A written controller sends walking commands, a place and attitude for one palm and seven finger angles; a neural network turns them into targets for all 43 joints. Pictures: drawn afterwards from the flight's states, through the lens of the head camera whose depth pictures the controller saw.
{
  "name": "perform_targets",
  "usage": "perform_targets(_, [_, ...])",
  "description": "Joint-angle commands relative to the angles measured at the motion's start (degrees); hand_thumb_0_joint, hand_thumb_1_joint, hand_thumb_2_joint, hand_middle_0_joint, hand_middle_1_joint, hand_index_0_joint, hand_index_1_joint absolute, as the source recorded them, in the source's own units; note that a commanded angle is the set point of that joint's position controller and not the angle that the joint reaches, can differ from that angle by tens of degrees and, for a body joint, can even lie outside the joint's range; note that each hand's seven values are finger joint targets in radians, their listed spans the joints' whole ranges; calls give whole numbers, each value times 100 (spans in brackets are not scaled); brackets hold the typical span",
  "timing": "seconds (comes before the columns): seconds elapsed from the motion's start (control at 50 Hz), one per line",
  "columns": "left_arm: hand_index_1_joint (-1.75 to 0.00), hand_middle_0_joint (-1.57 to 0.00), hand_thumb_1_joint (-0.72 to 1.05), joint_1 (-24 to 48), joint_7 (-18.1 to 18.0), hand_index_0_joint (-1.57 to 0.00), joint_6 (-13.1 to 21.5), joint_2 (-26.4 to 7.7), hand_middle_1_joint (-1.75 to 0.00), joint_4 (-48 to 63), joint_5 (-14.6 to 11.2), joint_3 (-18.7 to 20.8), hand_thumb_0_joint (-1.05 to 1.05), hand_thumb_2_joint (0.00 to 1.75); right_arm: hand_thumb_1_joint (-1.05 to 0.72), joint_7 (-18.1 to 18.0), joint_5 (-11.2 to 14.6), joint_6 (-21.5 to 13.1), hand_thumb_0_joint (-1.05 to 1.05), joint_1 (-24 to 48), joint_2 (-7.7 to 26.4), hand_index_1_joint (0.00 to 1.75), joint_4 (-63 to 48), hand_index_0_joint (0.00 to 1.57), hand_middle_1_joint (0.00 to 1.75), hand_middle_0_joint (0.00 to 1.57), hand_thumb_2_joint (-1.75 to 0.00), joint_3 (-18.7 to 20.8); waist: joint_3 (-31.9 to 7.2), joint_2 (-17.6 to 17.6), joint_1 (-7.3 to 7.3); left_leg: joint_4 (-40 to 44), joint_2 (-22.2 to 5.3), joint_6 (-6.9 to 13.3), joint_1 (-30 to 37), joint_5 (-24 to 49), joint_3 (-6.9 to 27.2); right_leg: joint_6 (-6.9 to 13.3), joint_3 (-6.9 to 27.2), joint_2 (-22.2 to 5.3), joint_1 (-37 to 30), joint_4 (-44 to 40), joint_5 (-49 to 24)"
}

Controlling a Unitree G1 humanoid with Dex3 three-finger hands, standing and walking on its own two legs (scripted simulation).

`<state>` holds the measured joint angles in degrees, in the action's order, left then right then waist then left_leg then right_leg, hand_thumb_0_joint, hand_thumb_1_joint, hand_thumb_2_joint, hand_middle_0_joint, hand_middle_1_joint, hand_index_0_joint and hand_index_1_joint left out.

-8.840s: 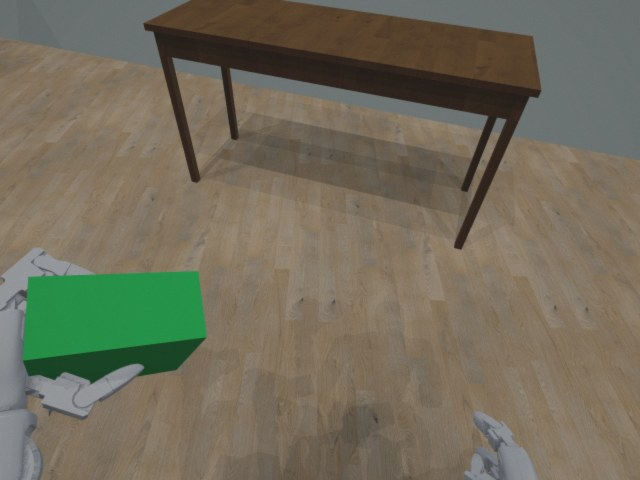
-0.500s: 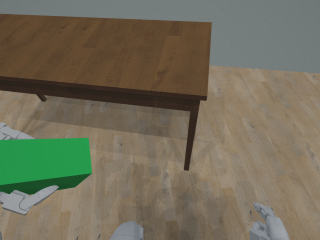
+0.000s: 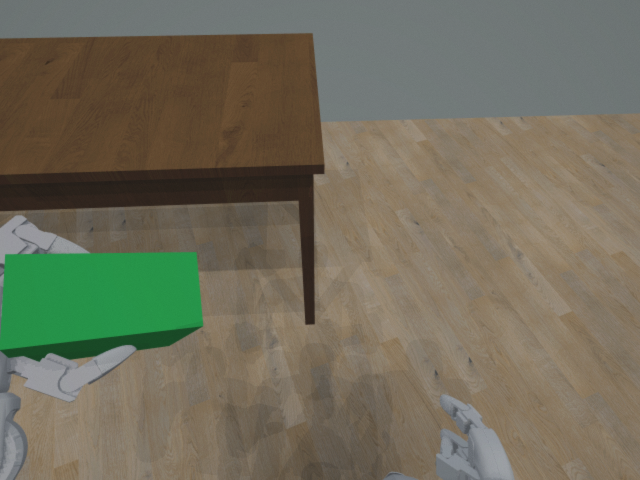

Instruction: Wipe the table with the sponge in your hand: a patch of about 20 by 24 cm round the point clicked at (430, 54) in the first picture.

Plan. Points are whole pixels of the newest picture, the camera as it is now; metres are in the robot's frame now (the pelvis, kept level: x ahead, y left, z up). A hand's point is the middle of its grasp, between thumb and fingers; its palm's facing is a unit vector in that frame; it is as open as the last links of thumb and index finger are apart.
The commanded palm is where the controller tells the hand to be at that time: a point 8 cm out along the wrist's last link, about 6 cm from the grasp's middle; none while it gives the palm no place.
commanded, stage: turn to face it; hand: left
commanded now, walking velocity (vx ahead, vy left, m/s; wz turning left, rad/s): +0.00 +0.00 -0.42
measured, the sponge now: (133, 308) +0.23 +0.21 +0.14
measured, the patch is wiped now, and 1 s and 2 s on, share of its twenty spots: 0.00 0.00 0.00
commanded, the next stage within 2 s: take the last steps up to it in 0.32 s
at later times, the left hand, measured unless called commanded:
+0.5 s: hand (142, 320) +0.21 +0.18 +0.17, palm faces +0.25 -0.84 -0.49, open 10.6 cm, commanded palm +0.17 +0.22 +0.18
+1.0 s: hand (152, 326) +0.21 +0.18 +0.16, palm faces +0.25 -0.84 -0.48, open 10.6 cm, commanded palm +0.16 +0.23 +0.18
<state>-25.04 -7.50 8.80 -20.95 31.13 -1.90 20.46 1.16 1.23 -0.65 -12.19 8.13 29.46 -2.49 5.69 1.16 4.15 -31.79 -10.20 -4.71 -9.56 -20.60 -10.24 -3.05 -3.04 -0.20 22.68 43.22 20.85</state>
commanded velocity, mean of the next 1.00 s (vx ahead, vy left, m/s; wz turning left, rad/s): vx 0.18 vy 0.09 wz -0.08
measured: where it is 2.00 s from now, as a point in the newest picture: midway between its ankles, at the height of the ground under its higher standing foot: outside the picture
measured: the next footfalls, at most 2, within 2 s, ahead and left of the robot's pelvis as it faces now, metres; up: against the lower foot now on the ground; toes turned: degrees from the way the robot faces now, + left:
right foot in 0.04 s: +0.06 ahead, -0.13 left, +0.00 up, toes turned -5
left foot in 0.40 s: +0.04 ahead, +0.09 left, +0.00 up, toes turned -5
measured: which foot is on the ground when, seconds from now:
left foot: down 0.00-0.06, up 0.08-0.38, down 0.40-0.66, up 0.68-1.00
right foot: up 0.00-0.02, down 0.04-0.42, up 0.44-0.62, down 0.64-1.00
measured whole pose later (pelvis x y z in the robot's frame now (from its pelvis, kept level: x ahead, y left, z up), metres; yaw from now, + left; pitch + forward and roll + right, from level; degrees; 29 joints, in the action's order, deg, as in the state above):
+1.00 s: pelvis -0.03 -0.03 +0.01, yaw -8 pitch +1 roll +2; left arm -30.5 -8.6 12.4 -20.2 27.5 -0.6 19.7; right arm -3.0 0.2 -2.0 -14.3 15.5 36.4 2.9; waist 3.4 -0.4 0.2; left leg -34.0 -3.7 0.0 -19.7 -16.7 -7.5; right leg -0.7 -6.3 -5.8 11.0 27.5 17.0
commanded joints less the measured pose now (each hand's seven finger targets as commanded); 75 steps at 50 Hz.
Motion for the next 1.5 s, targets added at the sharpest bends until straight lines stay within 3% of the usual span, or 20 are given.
perform_targets(0.0, [-160,-120,10,904,-121,-120,455,-1092,-160,1342,61,563,0,130,-90,-80,-22,-424,0,294,1143,30,-732,20,30,20,-90,524,-891,1064,-331,-467,-780,451,35,3140,155,90,-478,165,-1244,-1578,-1001])
perform_targets(0.06, [-160,-120,10,277,-248,-120,583,-1700,-160,1258,15,1267,0,130,-90,-117,-47,-366,0,639,839,30,-819,20,30,20,-90,408,-1445,-1525,-221,-3346,533,-6,-2141,-1709,536,1332,2431,-1947,-2575,-1813,-6137])
perform_targets(0.08, [-160,-120,10,-133,-215,-120,528,-1587,-160,1253,-79,1291,0,130,-90,-132,29,-277,0,583,906,30,-765,20,30,20,-90,557,-1749,-1485,-271,-3794,424,35,-1991,-1467,1113,1262,2493,-1884,-2476,-1842,-5475])
perform_targets(0.14, [-160,-120,10,-1180,-263,-120,656,-1676,-160,1613,-192,1773,0,130,-90,-92,-45,-31,0,848,708,30,-676,20,30,20,-90,375,-1962,-349,-273,-3361,425,18,-2217,-980,1147,1345,1871,-1591,-2640,-1650,-4722])
perform_targets(0.34, [-160,-120,10,-1229,-261,-120,530,-1261,-160,1374,-144,1428,0,130,-90,-278,-4,-88,0,424,1024,30,-497,20,30,20,-90,598,-1700,-583,-482,260,662,251,-21,464,750,923,1651,-1049,-855,-1762,-2322])
perform_targets(0.42, [-160,-120,10,-693,-205,-120,626,-1111,-160,1151,9,1097,0,130,-90,-404,-13,-232,0,465,1160,30,-589,20,30,20,-90,669,-1055,1250,-363,1442,-1326,1382,-246,2051,2330,182,389,239,366,1042,901])
perform_targets(0.58, [-160,-120,10,714,-251,-120,571,-843,-160,1145,239,220,0,130,-90,-473,-82,-610,0,528,1120,30,-271,20,30,20,-90,493,-569,1153,-394,1065,-263,1043,-1529,-1251,1333,183,-490,-2,-1312,-1139,424])
perform_targets(0.6, [-160,-120,10,819,-263,-120,559,-881,-160,1059,267,254,0,130,-90,-477,-91,-605,0,514,1074,30,-254,20,30,20,-90,493,-522,806,-390,604,-34,895,-1736,-1383,1106,286,-274,-188,-1525,-1676,429])
perform_targets(0.64, [-160,-120,10,841,-291,-120,550,-1325,-160,896,253,613,0,130,-90,-458,-108,-539,0,542,928,30,-251,20,30,20,-90,481,-421,-1236,-403,-1911,846,475,-2590,-994,457,1219,2738,-2049,-1368,-3105,1206])
perform_targets(0.66, [-160,-120,10,1136,-307,-120,629,-1443,-160,975,103,713,0,130,-90,-463,-141,-540,0,808,952,30,-223,20,30,20,-90,452,-328,-1202,-329,-2993,746,388,-2941,-786,821,1531,3101,-2611,-1420,-3448,787])
perform_targets(0.78, [-160,-120,10,-235,-139,-120,806,-1066,-160,283,33,889,0,130,-90,-396,-103,-265,0,586,822,30,-115,20,30,20,-90,415,-760,-870,-429,-2323,413,309,-2524,276,878,1172,898,-1841,-1657,-2802,-1589])
perform_targets(0.98, [-160,-120,10,352,-331,-120,795,-1009,-160,1334,126,590,0,130,-90,-493,-151,-567,0,364,959,30,-328,20,30,20,-90,652,-1237,-596,-402,749,828,547,-100,721,27,777,541,-1405,-1498,-1682,-1229])
perform_targets(1.04, [-160,-120,10,476,-360,-120,898,-1013,-160,1680,164,477,0,130,-90,-522,-91,-630,0,317,1152,30,-411,20,30,20,-90,757,-1391,1811,-468,1256,-1086,1540,1609,2157,2573,200,-351,-310,833,1423,1363])
perform_targets(1.08, [-160,-120,10,327,-330,-120,863,-1226,-160,1169,202,698,0,130,-90,-498,-126,-668,0,404,1025,30,-229,20,30,20,-90,665,-955,1556,-472,1566,-1183,1889,646,1294,2641,238,-8,-534,1171,2321,1361])
perform_targets(1.28, [-160,-120,10,-249,-204,-120,665,-895,-160,661,24,666,0,130,-90,-451,-50,-666,0,439,973,30,-131,20,30,20,-90,549,-1079,541,-355,308,-307,1086,-608,1310,806,213,-753,-241,-1390,-1510,-422])
perform_targets(1.3, [-160,-120,10,-142,-193,-120,636,-957,-160,542,62,682,0,130,-90,-457,-45,-609,0,445,927,30,-110,20,30,20,-90,557,-1217,-210,-336,-714,-35,947,-1068,967,546,418,-100,-714,-1951,-1983,-691])
perform_targets(1.32, [-160,-120,10,-53,-194,-120,608,-1150,-160,462,95,799,0,130,-90,-444,-50,-540,0,477,811,30,-184,20,30,20,-90,554,-1313,-1710,-369,-2206,660,654,-2239,-112,111,948,1954,-1923,-2613,-2396,-1130])
perform_targets(1.34, [-160,-120,10,-112,-187,-120,581,-1173,-160,215,20,915,0,130,-90,-386,-81,-514,0,641,882,30,-279,20,30,20,-90,531,-1130,-2030,-297,-3431,931,477,-3147,-1068,618,1354,3235,-2778,-2727,-2683,-1699])
perform_targets(1.44, [-160,-120,10,235,-86,-120,903,-1146,-160,758,47,835,0,130,-90,-330,-97,-348,0,826,828,30,-105,20,30,20,-90,449,-706,-541,-376,-3693,411,272,-2907,138,1095,1134,1154,-2170,-1670,-2568,-2535])
perform_targets(1.48, [-160,-120,10,283,-122,-120,990,-1069,-160,904,95,705,0,130,-90,-306,-127,-372,0,694,846,30,-98,20,30,20,-90,457,-837,-793,-440,-2791,361,306,-2488,357,887,1028,451,-2005,-1606,-2479,-2887])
